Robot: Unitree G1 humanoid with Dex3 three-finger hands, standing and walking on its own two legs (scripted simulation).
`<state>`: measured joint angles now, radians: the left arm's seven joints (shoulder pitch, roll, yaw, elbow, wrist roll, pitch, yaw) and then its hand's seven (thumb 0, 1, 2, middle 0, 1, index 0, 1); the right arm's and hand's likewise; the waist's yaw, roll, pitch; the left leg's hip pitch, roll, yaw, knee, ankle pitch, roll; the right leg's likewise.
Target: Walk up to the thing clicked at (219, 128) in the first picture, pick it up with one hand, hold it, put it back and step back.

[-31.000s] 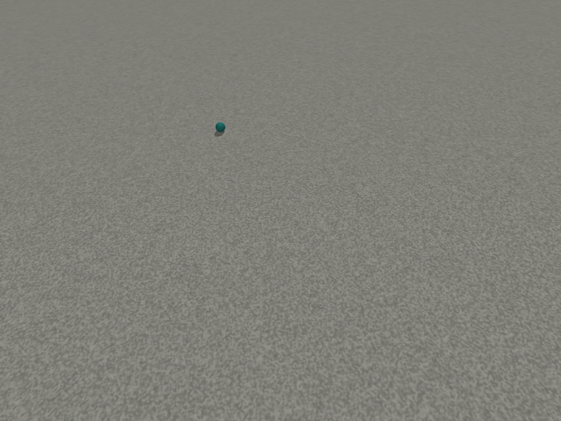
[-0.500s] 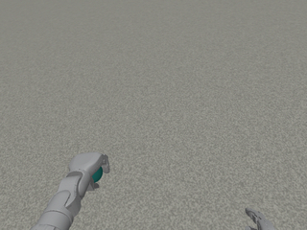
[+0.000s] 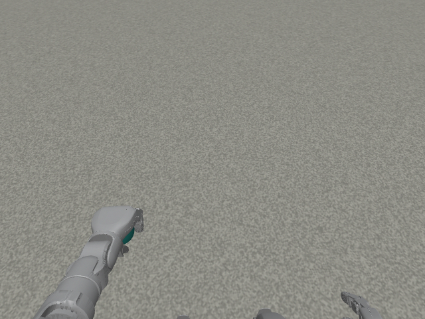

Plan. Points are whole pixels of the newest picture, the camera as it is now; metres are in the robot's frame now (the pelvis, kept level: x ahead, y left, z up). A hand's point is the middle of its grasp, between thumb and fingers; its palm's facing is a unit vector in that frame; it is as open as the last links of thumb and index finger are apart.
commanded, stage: crouch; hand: left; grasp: from above
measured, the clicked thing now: (120, 231) +0.34 +0.24 -0.10
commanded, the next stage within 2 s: lower in 1.60 s
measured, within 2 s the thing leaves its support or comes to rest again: neither
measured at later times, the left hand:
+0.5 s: hand (142, 246) +0.38 +0.25 -0.34, palm faces -0.46 +0.02 -0.89, open 7.2 cm
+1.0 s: hand (151, 251) +0.41 +0.26 -0.49, palm faces -0.45 -0.02 -0.89, open 7.1 cm
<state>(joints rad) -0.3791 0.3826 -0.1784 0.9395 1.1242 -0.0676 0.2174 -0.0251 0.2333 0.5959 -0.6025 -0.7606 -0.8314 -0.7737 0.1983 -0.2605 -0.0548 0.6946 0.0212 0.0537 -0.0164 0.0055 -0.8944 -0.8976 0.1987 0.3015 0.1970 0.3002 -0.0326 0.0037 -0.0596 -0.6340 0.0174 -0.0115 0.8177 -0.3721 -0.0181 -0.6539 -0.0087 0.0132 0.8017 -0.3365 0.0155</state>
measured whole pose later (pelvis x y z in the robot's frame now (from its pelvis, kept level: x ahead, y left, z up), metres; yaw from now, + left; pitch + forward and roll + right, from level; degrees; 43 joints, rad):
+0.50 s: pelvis -0.06 +0.02 -0.21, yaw -1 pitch +34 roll -3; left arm -0.76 0.50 -0.02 1.25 1.15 -0.07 0.33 -0.03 0.26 0.54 -0.60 -0.77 -0.84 -0.77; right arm 0.23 -0.23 -0.04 0.75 -0.05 -0.03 0.00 0.00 -0.90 -0.90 0.20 0.30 0.20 0.30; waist -0.16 0.06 -0.18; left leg -1.73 0.00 -0.04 1.76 -0.63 0.00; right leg -1.72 -0.01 0.01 1.70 -0.57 0.04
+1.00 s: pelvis -0.06 +0.01 -0.32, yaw -3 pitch +38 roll -5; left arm -0.91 0.63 0.08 1.37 1.25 -0.16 0.40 -0.04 0.23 0.53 -0.65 -0.72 -0.89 -0.72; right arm 0.15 -0.27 -0.01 0.73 -0.12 -0.08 0.11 0.00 -0.91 -0.90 0.20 0.30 0.20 0.30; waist -0.21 0.02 -0.12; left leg -2.09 -0.01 -0.10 2.15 -0.72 -0.02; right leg -2.08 -0.01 -0.03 2.07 -0.66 0.04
